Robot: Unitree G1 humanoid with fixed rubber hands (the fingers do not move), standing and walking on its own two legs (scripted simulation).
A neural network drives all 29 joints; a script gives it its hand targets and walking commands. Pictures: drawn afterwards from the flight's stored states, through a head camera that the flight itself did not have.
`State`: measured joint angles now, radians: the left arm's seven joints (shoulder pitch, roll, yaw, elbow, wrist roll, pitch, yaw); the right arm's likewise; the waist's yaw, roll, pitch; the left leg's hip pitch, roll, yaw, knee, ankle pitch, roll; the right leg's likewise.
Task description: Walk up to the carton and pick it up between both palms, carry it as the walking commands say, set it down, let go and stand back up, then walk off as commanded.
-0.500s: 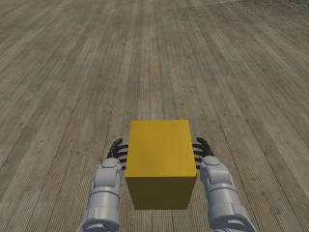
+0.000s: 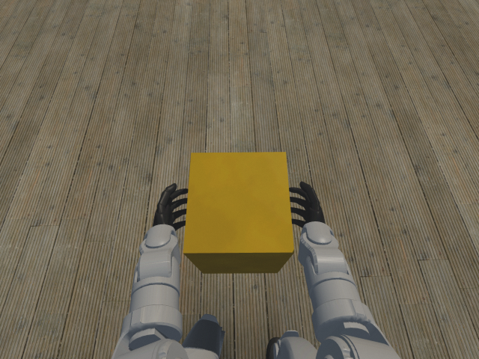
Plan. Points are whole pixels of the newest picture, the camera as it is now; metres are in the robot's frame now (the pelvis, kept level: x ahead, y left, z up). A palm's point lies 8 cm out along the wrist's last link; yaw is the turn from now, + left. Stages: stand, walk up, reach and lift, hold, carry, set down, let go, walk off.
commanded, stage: set down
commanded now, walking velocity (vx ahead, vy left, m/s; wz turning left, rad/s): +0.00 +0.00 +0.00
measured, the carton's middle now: (239, 220) +0.37 +0.08 -0.13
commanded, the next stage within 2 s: none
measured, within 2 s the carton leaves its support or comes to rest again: neither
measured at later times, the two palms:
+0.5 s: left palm (172, 227) +0.34 +0.21 -0.13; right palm (296, 214) +0.41 -0.04 -0.13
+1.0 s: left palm (178, 228) +0.37 +0.22 -0.22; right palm (286, 214) +0.44 -0.03 -0.22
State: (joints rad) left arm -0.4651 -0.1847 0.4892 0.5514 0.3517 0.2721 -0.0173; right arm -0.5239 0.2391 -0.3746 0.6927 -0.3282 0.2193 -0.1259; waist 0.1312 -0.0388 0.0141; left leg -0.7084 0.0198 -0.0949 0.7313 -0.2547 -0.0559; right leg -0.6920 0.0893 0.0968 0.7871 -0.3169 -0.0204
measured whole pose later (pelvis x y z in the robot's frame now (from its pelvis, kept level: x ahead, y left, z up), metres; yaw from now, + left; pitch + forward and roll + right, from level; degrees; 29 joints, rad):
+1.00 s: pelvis -0.02 +0.01 -0.14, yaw +1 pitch +39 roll +1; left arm -0.69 -0.13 0.50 0.51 0.19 0.22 0.07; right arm -0.89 0.11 -0.30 0.77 -0.23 0.19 -0.13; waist 0.10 -0.05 -0.15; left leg -1.62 -0.05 -0.11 1.38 -0.44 -0.09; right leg -1.59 0.11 0.08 1.43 -0.52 0.01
